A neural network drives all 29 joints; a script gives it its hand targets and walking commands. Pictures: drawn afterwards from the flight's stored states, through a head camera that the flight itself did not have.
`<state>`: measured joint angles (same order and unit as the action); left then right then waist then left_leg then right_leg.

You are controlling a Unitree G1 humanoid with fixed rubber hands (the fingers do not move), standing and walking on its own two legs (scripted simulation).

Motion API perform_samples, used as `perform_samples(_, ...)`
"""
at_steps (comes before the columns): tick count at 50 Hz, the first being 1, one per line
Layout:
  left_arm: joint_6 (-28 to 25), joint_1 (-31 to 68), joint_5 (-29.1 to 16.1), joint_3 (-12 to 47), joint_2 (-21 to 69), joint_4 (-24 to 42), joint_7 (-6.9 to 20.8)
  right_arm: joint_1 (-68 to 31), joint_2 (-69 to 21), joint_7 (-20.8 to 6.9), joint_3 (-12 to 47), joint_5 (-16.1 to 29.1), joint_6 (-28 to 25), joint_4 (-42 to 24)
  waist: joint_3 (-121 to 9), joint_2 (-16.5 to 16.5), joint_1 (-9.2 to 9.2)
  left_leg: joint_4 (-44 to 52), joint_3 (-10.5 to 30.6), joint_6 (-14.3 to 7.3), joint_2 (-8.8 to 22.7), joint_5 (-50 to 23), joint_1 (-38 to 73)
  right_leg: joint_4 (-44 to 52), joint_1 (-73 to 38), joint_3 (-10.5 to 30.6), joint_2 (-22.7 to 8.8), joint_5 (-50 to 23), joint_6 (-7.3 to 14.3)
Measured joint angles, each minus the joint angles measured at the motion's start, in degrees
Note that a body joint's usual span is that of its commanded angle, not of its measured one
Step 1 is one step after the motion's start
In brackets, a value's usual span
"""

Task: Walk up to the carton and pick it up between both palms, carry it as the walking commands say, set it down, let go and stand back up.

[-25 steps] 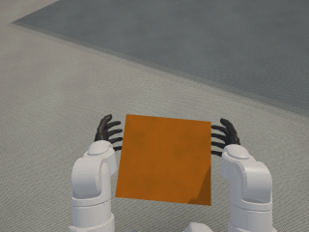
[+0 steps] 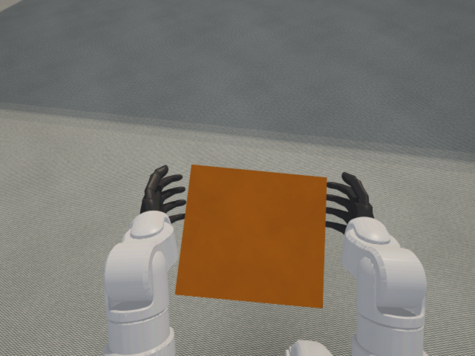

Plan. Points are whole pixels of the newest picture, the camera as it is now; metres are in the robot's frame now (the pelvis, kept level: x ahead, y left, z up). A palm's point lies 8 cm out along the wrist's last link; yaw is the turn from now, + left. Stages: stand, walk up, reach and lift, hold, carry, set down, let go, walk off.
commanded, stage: carry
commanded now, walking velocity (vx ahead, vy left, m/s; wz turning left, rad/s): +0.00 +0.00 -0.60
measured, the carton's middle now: (250, 233) +0.31 +0.00 +0.01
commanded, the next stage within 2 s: none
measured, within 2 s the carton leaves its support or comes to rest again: neither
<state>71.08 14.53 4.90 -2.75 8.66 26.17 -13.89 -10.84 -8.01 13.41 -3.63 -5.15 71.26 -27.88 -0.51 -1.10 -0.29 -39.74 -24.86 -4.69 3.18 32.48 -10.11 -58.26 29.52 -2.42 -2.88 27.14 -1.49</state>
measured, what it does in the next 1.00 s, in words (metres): walks ahead, turning right: right foot, then left foot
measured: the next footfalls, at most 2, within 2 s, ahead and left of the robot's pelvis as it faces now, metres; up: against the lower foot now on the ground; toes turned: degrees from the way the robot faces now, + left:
right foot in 0.06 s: +0.06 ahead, -0.11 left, +0.00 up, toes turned -5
left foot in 0.26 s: +0.06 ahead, +0.10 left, +0.00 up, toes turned +7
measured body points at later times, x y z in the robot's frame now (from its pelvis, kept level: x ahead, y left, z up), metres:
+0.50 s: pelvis +0.09 +0.02 +0.00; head +0.13 +0.02 +0.45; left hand +0.42 +0.07 +0.10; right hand +0.32 -0.20 +0.10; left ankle +0.02 +0.09 -0.71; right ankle +0.00 -0.11 -0.64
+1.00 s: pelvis +0.19 -0.06 +0.01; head +0.25 -0.06 +0.45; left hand +0.52 -0.09 +0.08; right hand +0.36 -0.34 +0.09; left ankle +0.22 +0.02 -0.71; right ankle +0.09 -0.11 -0.64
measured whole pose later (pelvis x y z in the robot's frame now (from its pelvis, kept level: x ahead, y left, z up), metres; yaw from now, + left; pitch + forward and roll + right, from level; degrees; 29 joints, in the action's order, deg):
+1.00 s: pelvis +0.19 -0.06 +0.01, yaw -32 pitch +2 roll +0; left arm 70.1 13.2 4.9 -2.9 8.4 24.8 -14.0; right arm -10.8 -8.0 13.3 -3.6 -4.5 70.6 -25.8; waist 3.6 3.5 -0.4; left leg -43.2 -16.1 -2.4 6.1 24.9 -19.7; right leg -66.3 27.3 0.7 4.7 33.5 0.8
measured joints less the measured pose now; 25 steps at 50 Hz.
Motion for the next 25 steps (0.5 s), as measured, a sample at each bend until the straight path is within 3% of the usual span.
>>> perform_samples(2,0.4,0.0,0.0,0.0,0.0,0.0,0.1,0.0,0.0,0.2,0.0,0.0,0.4,0.0,-0.8,0.0,0.03,-3.8,-0.8,0.4,0.4,2.4,-1.4,6.7,-0.9,-1.1,0.6,-1.3,0.9)
perform_samples(4,0.4,-0.3,0.0,0.0,0.0,-0.5,0.2,0.0,0.0,0.3,0.0,0.0,0.5,0.6,-0.1,-1.8,0.04,-12.1,-0.3,1.6,3.2,2.5,-4.3,7.7,-1.3,-1.5,1.9,-1.7,2.2)
perform_samples(6,0.6,-0.3,0.0,0.0,0.0,-1.3,0.2,0.2,0.1,0.4,0.0,0.0,0.6,1.6,1.0,-1.7,0.10,-20.9,4.5,3.7,2.8,2.3,-9.1,6.8,-1.3,-1.1,2.1,-0.6,2.9)
perform_samples(8,0.8,-0.4,0.0,0.0,0.0,-1.4,0.1,0.2,0.1,0.4,0.0,0.0,0.7,2.0,1.8,-0.9,0.04,-24.7,10.3,4.1,0.6,4.3,-14.3,8.0,-1.3,-0.6,2.2,-1.1,2.9)
perform_samples(11,0.5,-0.4,0.0,0.0,0.0,-1.4,0.1,0.2,0.1,0.4,0.0,0.1,0.7,1.5,2.8,1.7,-0.10,-15.0,13.5,4.1,0.0,4.1,-17.3,11.7,-1.3,1.0,2.7,-3.1,2.3)
perform_samples(12,0.1,-0.4,0.0,0.0,0.0,-1.4,0.2,0.2,0.1,0.4,0.0,0.2,0.7,0.9,3.1,2.7,-0.13,-8.3,13.7,4.1,0.4,-0.7,-16.2,12.0,-1.2,1.5,2.9,-3.5,2.1)
perform_samples(13,-0.3,-0.4,0.0,0.0,-0.1,-1.4,0.2,0.2,0.1,0.4,0.0,0.2,0.7,0.2,3.6,3.3,-0.11,-4.1,13.2,3.9,1.3,-9.3,-14.7,10.8,-1.2,1.6,3.3,-2.9,2.0)
perform_samples(16,-0.5,-0.9,0.0,-0.1,-0.2,-1.4,0.3,0.2,0.1,0.1,0.0,0.3,0.0,1.2,4.8,4.3,-0.11,-5.9,10.5,2.2,2.8,-4.9,-10.9,-3.8,-0.9,1.6,3.4,5.4,0.8)
perform_samples(18,-0.5,-1.2,0.0,-0.1,-0.3,-1.3,0.3,0.2,0.1,-0.2,0.0,0.3,-0.1,1.4,4.2,3.1,-0.09,-5.6,8.7,2.1,4.2,-3.3,-8.3,-11.1,-0.8,1.6,3.3,6.0,0.2)
perform_samples(25,-0.8,-1.2,0.0,-0.1,-0.3,-1.0,0.2,0.2,0.0,-0.4,0.0,0.3,-0.1,0.8,2.1,-0.6,-0.04,-3.8,2.9,3.3,6.8,-0.1,-1.9,-8.4,-0.7,1.7,1.3,4.7,-1.2)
